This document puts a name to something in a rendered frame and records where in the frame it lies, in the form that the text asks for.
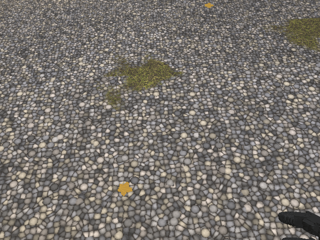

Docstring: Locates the robot right hand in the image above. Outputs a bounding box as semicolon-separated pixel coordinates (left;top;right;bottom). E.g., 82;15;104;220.
278;211;320;240

